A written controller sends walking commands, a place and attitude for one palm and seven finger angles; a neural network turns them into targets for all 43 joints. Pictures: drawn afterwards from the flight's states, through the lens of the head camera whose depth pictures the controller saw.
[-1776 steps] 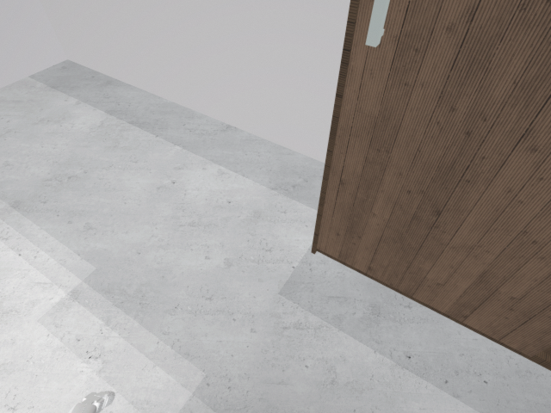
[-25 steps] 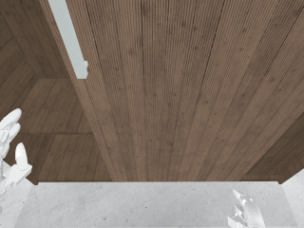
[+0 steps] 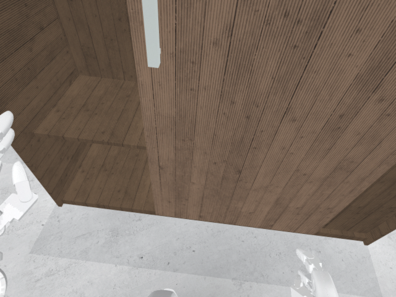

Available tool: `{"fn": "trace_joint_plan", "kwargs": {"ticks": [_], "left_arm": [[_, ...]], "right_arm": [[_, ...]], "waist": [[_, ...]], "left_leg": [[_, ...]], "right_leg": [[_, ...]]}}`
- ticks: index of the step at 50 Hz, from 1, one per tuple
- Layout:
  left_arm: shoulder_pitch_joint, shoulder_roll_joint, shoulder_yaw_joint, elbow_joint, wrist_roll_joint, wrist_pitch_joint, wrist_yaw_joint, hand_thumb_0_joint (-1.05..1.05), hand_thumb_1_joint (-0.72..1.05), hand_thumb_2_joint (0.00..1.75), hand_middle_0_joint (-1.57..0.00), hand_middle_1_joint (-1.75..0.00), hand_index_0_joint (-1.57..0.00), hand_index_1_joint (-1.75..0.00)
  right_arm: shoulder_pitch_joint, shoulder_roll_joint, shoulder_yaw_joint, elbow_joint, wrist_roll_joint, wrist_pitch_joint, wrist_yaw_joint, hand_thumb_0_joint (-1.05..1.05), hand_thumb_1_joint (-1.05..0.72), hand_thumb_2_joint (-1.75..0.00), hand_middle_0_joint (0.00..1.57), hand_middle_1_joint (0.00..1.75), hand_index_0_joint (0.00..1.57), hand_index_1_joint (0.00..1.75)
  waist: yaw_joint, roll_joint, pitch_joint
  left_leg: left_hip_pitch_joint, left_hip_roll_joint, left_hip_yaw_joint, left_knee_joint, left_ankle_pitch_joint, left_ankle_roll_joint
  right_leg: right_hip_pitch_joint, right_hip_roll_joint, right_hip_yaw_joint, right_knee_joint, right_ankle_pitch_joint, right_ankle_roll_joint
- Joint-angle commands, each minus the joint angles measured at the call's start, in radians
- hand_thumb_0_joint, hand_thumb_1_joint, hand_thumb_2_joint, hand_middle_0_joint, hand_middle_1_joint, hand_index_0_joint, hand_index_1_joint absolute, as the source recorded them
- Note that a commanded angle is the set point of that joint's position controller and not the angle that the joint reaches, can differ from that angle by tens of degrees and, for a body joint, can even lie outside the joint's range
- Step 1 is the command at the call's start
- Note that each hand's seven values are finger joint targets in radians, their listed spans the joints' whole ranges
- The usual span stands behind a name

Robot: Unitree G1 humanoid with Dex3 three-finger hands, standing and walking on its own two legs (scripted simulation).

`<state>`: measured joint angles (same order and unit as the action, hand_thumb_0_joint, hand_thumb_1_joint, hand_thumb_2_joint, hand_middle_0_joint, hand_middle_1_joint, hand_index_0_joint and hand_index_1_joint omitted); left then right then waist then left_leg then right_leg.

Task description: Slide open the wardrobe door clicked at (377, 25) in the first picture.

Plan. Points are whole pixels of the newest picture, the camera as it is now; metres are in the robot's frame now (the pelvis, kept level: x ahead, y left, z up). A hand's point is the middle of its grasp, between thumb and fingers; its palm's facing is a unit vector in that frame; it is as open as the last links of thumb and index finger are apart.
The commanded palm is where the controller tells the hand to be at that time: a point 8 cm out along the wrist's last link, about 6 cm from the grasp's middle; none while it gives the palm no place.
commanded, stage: step back with the hand held close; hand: left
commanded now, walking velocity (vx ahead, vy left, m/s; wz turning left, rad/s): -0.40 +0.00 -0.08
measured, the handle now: (153, 13) +0.57 +0.17 +0.28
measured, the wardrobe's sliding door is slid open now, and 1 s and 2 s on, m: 0.51 0.51 0.51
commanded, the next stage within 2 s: stop stepping back and stand still in 0.28 s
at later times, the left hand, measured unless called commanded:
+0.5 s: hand (34, 232) +0.15 +0.24 +0.17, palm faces +0.28 -0.86 -0.43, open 7.4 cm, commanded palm +0.07 +0.29 +0.19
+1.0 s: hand out of the picture +0.13 +0.27 +0.20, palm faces +0.23 -0.81 -0.54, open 7.4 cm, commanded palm +0.08 +0.33 +0.19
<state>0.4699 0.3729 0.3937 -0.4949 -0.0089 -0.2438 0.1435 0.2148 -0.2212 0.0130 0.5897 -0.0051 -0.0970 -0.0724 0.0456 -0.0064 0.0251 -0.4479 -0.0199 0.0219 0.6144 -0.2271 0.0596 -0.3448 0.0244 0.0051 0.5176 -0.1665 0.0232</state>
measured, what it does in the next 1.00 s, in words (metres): steps on the spot: right foot, then left foot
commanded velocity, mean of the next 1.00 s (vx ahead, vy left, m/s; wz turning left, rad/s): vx -0.03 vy -0.04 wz -0.03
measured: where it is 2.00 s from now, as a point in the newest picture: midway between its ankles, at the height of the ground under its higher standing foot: outside the picture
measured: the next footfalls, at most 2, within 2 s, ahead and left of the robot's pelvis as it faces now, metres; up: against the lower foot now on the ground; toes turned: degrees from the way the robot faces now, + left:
right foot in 0.28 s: -0.14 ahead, -0.12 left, +0.00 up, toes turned -5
left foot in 0.72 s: -0.03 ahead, +0.15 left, +0.00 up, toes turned -4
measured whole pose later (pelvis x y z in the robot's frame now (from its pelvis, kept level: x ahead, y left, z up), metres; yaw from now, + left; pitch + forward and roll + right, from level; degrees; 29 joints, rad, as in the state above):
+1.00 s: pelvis -0.09 +0.04 +0.02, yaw -6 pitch +1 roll -2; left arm 0.65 0.52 0.45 -0.62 -0.04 -0.23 0.13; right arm 0.27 -0.11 0.06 0.61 -0.02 -0.15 -0.03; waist -0.04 -0.03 -0.02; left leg -0.24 0.03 0.06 0.49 -0.28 0.03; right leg -0.36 0.05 -0.11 0.64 -0.34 0.01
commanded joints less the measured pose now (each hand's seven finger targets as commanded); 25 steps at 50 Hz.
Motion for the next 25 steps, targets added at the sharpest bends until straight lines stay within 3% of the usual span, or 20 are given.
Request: {"fn": "trace_joint_plan", "kwargs": {"ticks": [1, 2, 3, 5, 7, 10, 12, 13, 14, 15, 16, 17, 18, 19, 20, 21, 22, 23, 24, 25], "left_arm": [[-0.084, 0.208, 0.155, -0.198, 0.004, -0.075, 0.018, 0.00, 0.90, 0.90, -0.20, -0.30, -0.20, -0.30], [-0.079, 0.221, 0.185, -0.193, 0.014, -0.082, 0.014, 0.00, 0.90, 0.90, -0.20, -0.30, -0.20, -0.30], [-0.076, 0.229, 0.198, -0.180, 0.015, -0.081, 0.008, 0.00, 0.90, 0.90, -0.20, -0.30, -0.20, -0.30], [-0.047, 0.231, 0.205, -0.180, 0.008, -0.084, 0.000, 0.00, 0.90, 0.90, -0.20, -0.30, -0.20, -0.30], [0.019, 0.214, 0.192, -0.156, -0.008, -0.080, -0.008, 0.00, 0.90, 0.90, -0.20, -0.30, -0.20, -0.30], [0.042, 0.190, 0.137, -0.203, -0.049, -0.077, -0.012, 0.00, 0.90, 0.90, -0.20, -0.30, -0.20, -0.30], [-0.003, 0.205, 0.122, -0.233, -0.057, -0.093, -0.016, 0.00, 0.90, 0.90, -0.20, -0.30, -0.20, -0.30], [-0.039, 0.227, 0.128, -0.238, -0.048, -0.102, -0.014, 0.00, 0.90, 0.90, -0.20, -0.30, -0.20, -0.30], [-0.078, 0.261, 0.140, -0.241, -0.037, -0.103, -0.006, 0.00, 0.90, 0.90, -0.20, -0.30, -0.20, -0.30], [-0.144, 0.284, 0.143, -0.244, -0.039, -0.105, 0.000, 0.00, 0.90, 0.90, -0.20, -0.30, -0.20, -0.30], [-0.179, 0.325, 0.177, -0.239, -0.037, -0.104, 0.005, 0.00, 0.90, 0.90, -0.20, -0.30, -0.20, -0.30], [-0.187, 0.268, 0.128, -0.203, -0.026, -0.096, -0.004, 0.00, 0.90, 0.90, -0.20, -0.30, -0.20, -0.30], [-0.221, 0.241, 0.094, -0.245, -0.034, -0.085, -0.010, 0.00, 0.90, 0.90, -0.20, -0.30, -0.20, -0.30], [-0.164, 0.293, 0.159, -0.227, -0.042, -0.069, -0.009, 0.00, 0.90, 0.90, -0.20, -0.30, -0.20, -0.30], [-0.058, 0.254, 0.160, -0.190, -0.053, -0.056, -0.015, 0.00, 0.90, 0.90, -0.20, -0.30, -0.20, -0.30], [-0.006, 0.252, 0.172, -0.195, -0.059, -0.045, -0.022, 0.00, 0.90, 0.90, -0.20, -0.30, -0.20, -0.30], [0.038, 0.266, 0.207, -0.216, -0.062, -0.033, -0.024, 0.00, 0.90, 0.90, -0.20, -0.30, -0.20, -0.30], [0.062, 0.287, 0.236, -0.231, -0.065, -0.020, -0.024, 0.00, 0.90, 0.90, -0.20, -0.30, -0.20, -0.30], [0.107, 0.342, 0.292, -0.213, -0.065, -0.014, -0.019, 0.00, 0.90, 0.90, -0.20, -0.30, -0.20, -0.30], [0.146, 0.307, 0.248, -0.192, -0.068, -0.018, -0.020, 0.00, 0.90, 0.90, -0.20, -0.30, -0.20, -0.30]], "right_arm": [[-0.108, -0.154, -0.066, -0.166, 0.007, -0.068, -0.029, 0.00, -0.90, -0.90, 0.20, 0.30, 0.20, 0.30], [-0.115, -0.157, -0.073, -0.168, 0.001, -0.073, -0.032, 0.00, -0.90, -0.90, 0.20, 0.30, 0.20, 0.30], [-0.108, -0.148, -0.078, -0.164, -0.005, -0.072, -0.029, 0.00, -0.90, -0.90, 0.20, 0.30, 0.20, 0.30], [-0.111, -0.137, -0.087, -0.160, -0.008, -0.077, -0.014, 0.00, -0.90, -0.90, 0.20, 0.30, 0.20, 0.30], [-0.106, -0.129, -0.088, -0.148, -0.006, -0.082, 0.002, 0.00, -0.90, -0.90, 0.20, 0.30, 0.20, 0.30], [-0.094, -0.108, -0.079, -0.116, -0.002, -0.094, 0.017, 0.00, -0.90, -0.90, 0.20, 0.30, 0.20, 0.30], [-0.079, -0.099, -0.073, -0.086, -0.005, -0.086, 0.019, 0.00, -0.90, -0.90, 0.20, 0.30, 0.20, 0.30], [-0.062, -0.095, -0.073, -0.067, -0.004, -0.076, 0.017, 0.00, -0.90, -0.90, 0.20, 0.30, 0.20, 0.30], [-0.057, -0.081, -0.068, -0.044, -0.007, -0.067, 0.011, 0.00, -0.90, -0.90, 0.20, 0.30, 0.20, 0.30], [-0.095, -0.074, -0.058, -0.061, -0.009, -0.071, -0.003, 0.00, -0.90, -0.90, 0.20, 0.30, 0.20, 0.30], [-0.136, -0.094, -0.058, -0.089, -0.008, -0.087, -0.019, 0.00, -0.90, -0.90, 0.20, 0.30, 0.20, 0.30], [-0.103, -0.091, -0.072, -0.074, -0.002, -0.085, -0.024, 0.00, -0.90, -0.90, 0.20, 0.30, 0.20, 0.30], [-0.104, -0.116, -0.094, -0.080, 0.017, -0.083, -0.022, 0.00, -0.90, -0.90, 0.20, 0.30, 0.20, 0.30], [-0.127, -0.117, -0.090, -0.099, 0.021, -0.080, -0.020, 0.00, -0.90, -0.90, 0.20, 0.30, 0.20, 0.30], [-0.126, -0.113, -0.082, -0.117, 0.014, -0.074, -0.007, 0.00, -0.90, -0.90, 0.20, 0.30, 0.20, 0.30], [-0.146, -0.121, -0.086, -0.142, 0.008, -0.067, 0.005, 0.00, -0.90, -0.90, 0.20, 0.30, 0.20, 0.30], [-0.168, -0.129, -0.090, -0.162, 0.002, -0.059, 0.013, 0.00, -0.90, -0.90, 0.20, 0.30, 0.20, 0.30], [-0.189, -0.127, -0.082, -0.184, 0.000, -0.044, 0.013, 0.00, -0.90, -0.90, 0.20, 0.30, 0.20, 0.30], [-0.176, -0.121, -0.082, -0.184, 0.001, -0.026, 0.009, 0.00, -0.90, -0.90, 0.20, 0.30, 0.20, 0.30], [-0.157, -0.085, -0.077, -0.168, 0.010, -0.010, 0.011, 0.00, -0.90, -0.90, 0.20, 0.30, 0.20, 0.30]], "waist": [[-0.033, 0.256, -0.118], [-0.018, 0.300, -0.136], [-0.018, 0.279, -0.136], [-0.017, 0.203, -0.137], [-0.012, 0.187, -0.125], [-0.018, 0.205, -0.192], [-0.022, 0.132, -0.224], [-0.025, 0.039, -0.246], [-0.038, -0.036, -0.271], [-0.042, -0.074, -0.268], [-0.029, -0.020, -0.296], [-0.052, 0.012, -0.367], [-0.060, -0.011, -0.397], [-0.042, 0.022, -0.399], [-0.027, 0.095, -0.398], [-0.008, 0.171, -0.334], [0.001, 0.255, -0.251], [-0.002, 0.270, -0.160], [-0.003, 0.166, -0.135], [-0.007, -0.121, -0.088]], "left_leg": [[-0.196, 0.232, -0.316, -0.441, -0.500, 0.055], [-0.325, 0.305, -0.385, -0.515, -0.600, 0.093], [-0.361, 0.334, -0.391, -0.536, -0.601, 0.112], [-0.307, 0.332, -0.365, -0.507, -0.516, 0.116], [-0.206, 0.296, -0.303, -0.487, -0.450, 0.086], [0.136, 0.253, -0.222, -0.437, -0.248, -0.016], [0.333, 0.210, -0.141, -0.296, 0.034, -0.090], [0.434, 0.167, -0.062, -0.137, 0.203, -0.086], [0.464, 0.132, -0.018, -0.020, 0.227, -0.076], [0.472, 0.114, 0.025, -0.012, 0.229, -0.068], [0.495, 0.120, 0.048, -0.083, 0.352, -0.057], [0.641, 0.105, 0.073, -0.097, 0.589, -0.039], [0.701, 0.139, 0.040, -0.079, 0.717, -0.015], [0.703, 0.178, -0.008, -0.115, 0.714, 0.013], [0.624, 0.218, -0.065, -0.190, 0.545, 0.039], [0.452, 0.244, -0.102, -0.307, 0.184, 0.023], [0.224, 0.215, -0.100, -0.406, -0.250, -0.030], [0.014, 0.154, -0.073, -0.392, -0.451, -0.085], [0.007, 0.054, 0.017, -0.181, -0.409, -0.124], [0.134, -0.042, 0.083, 0.301, -0.225, -0.126]], "right_leg": [[0.237, 0.044, 0.027, 0.175, -0.106, -0.003], [0.359, 0.075, 0.013, 0.330, -0.087, 0.004], [0.378, 0.079, 0.019, 0.422, -0.129, 0.001], [0.317, 0.088, 0.026, 0.444, -0.213, -0.009], [0.261, 0.087, -0.018, 0.316, -0.294, -0.023], [0.116, 0.054, -0.044, -0.028, -0.360, -0.045], [0.048, -0.014, 0.031, -0.296, -0.217, -0.053], [-0.025, -0.095, 0.120, -0.334, -0.068, -0.071], [-0.073, -0.190, 0.194, -0.299, 0.192, -0.081], [-0.069, -0.210, 0.143, -0.238, 0.418, -0.051], [-0.021, -0.155, 0.066, -0.145, 0.524, -0.006], [-0.043, -0.082, 0.018, -0.069, 0.604, 0.036], [-0.066, -0.021, -0.003, -0.020, 0.553, 0.092], [-0.088, 0.002, 0.009, 0.044, 0.367, 0.098], [-0.057, 0.027, 0.007, 0.102, -0.006, 0.080], [-0.005, 0.042, -0.017, 0.065, -0.326, 0.035], [0.103, 0.056, -0.055, 0.013, -0.419, -0.023], [0.188, 0.060, -0.070, -0.046, -0.438, -0.072], [0.113, -0.018, 0.009, -0.185, -0.511, -0.117], [-0.210, -0.257, 0.304, -0.411, -0.676, -0.178]]}}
